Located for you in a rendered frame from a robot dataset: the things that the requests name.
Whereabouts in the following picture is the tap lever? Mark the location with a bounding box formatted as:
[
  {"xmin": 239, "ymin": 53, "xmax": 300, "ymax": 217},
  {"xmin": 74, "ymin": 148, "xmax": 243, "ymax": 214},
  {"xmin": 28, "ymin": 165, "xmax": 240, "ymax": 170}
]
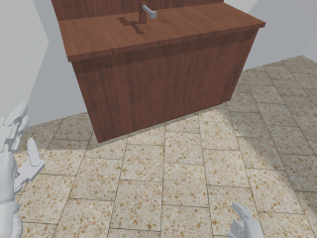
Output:
[{"xmin": 142, "ymin": 5, "xmax": 157, "ymax": 19}]

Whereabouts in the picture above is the counter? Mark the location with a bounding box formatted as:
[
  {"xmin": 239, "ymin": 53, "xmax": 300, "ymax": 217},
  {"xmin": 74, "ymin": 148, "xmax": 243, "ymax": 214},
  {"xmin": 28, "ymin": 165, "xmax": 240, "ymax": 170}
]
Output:
[{"xmin": 51, "ymin": 0, "xmax": 266, "ymax": 144}]

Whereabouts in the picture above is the left robot hand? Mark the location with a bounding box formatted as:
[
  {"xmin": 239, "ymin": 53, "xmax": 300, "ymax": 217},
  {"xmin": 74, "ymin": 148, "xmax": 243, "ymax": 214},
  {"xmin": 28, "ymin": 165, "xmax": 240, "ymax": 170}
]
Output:
[{"xmin": 0, "ymin": 101, "xmax": 46, "ymax": 202}]

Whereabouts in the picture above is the left robot forearm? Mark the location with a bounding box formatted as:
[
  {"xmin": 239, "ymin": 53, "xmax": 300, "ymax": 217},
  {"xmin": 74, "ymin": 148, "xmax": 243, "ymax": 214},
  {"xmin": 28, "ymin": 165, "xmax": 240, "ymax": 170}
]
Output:
[{"xmin": 0, "ymin": 200, "xmax": 24, "ymax": 238}]

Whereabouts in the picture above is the right robot hand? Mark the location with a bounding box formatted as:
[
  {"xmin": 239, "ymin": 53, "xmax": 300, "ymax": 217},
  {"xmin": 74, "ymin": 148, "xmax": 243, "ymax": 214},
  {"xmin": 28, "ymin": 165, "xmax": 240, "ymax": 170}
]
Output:
[{"xmin": 227, "ymin": 201, "xmax": 264, "ymax": 238}]

